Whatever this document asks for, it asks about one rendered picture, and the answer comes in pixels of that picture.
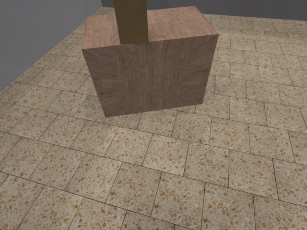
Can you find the pedestal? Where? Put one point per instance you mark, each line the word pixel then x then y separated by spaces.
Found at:
pixel 170 71

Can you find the carton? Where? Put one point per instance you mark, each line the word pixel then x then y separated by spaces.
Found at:
pixel 131 16

